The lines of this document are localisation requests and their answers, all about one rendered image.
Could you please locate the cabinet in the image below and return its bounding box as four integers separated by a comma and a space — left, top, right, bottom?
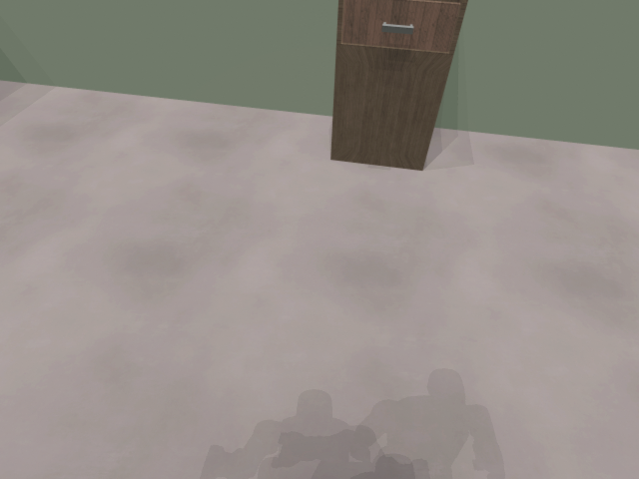
330, 0, 468, 171

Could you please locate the drawer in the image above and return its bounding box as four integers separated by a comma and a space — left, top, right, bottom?
342, 0, 460, 52

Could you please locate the handle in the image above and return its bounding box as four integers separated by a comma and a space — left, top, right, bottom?
381, 22, 413, 34

